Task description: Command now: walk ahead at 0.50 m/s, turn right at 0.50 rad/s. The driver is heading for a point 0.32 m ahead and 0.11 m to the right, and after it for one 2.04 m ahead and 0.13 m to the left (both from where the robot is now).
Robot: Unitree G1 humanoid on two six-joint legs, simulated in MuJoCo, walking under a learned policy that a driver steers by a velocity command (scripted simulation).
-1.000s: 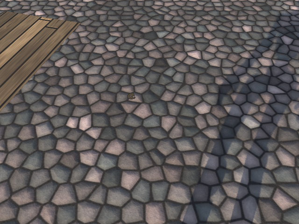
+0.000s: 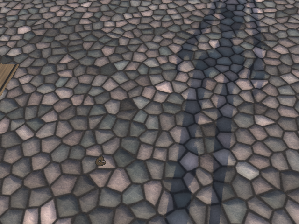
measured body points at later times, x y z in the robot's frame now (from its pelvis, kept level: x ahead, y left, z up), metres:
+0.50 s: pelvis +0.25 -0.05 +0.00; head +0.29 -0.07 +0.45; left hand +0.41 +0.19 -0.11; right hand +0.34 -0.34 -0.12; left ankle +0.41 +0.10 -0.69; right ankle +0.23 -0.12 -0.74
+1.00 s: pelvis +0.35 -0.05 +0.00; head +0.40 -0.03 +0.45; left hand +0.47 +0.24 -0.12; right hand +0.51 -0.33 -0.10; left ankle +0.40 +0.05 -0.74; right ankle +0.39 -0.20 -0.71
